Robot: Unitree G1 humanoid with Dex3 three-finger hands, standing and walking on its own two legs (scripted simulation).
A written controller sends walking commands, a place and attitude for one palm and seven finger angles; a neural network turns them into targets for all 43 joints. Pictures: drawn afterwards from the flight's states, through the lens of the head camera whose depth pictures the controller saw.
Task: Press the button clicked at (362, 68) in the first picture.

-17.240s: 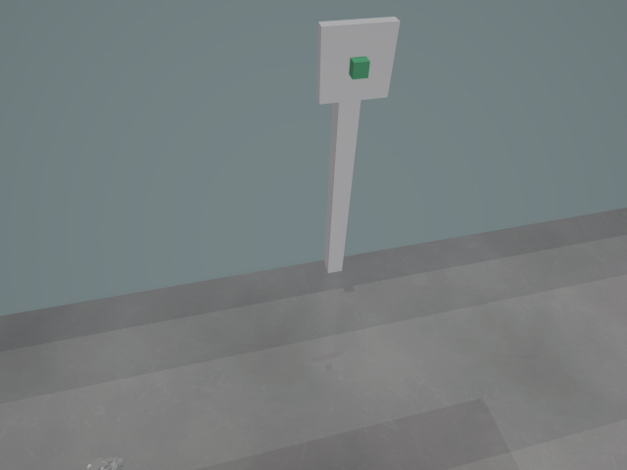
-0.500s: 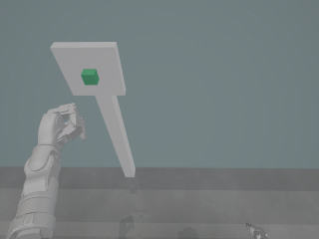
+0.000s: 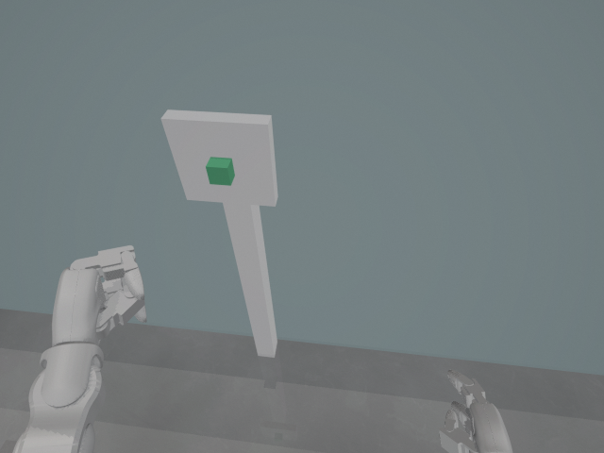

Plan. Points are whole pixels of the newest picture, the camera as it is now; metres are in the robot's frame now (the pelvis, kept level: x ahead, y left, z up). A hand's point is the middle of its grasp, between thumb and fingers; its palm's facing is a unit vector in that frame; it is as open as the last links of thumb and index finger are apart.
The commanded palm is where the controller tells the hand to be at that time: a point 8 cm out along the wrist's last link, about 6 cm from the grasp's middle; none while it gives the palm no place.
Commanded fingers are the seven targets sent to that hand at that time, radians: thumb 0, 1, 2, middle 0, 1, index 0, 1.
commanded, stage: draw the hand back to the body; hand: left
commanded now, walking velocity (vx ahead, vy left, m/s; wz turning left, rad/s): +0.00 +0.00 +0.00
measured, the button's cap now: (221, 170) +0.54 +0.21 +0.08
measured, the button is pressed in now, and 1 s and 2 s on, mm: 0 0 0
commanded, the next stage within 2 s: step back with the hand held close in 0.68 s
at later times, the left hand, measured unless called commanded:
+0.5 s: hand (71, 326) +0.18 +0.25 +0.16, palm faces +0.43 -0.81 -0.40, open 3.1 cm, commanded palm +0.14 +0.28 +0.17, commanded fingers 0.00 0.90 0.90 -1.30 -1.50 -1.30 -1.50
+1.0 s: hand (70, 332) +0.18 +0.25 +0.16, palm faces +0.38 -0.81 -0.45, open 3.1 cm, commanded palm +0.12 +0.29 +0.17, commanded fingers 0.00 0.90 0.90 -1.30 -1.50 -1.30 -1.50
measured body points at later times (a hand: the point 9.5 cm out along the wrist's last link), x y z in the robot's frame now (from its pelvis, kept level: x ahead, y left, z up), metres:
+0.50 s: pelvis +0.01 +0.01 +0.00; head -0.01 -0.01 +0.45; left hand +0.16 +0.29 +0.18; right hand +0.20 -0.21 -0.08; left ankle -0.02 +0.13 -0.74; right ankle +0.01 -0.13 -0.74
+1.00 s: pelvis -0.02 +0.01 +0.00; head -0.02 -0.01 +0.45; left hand +0.15 +0.29 +0.19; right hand +0.16 -0.23 -0.08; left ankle -0.02 +0.13 -0.74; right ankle +0.01 -0.13 -0.74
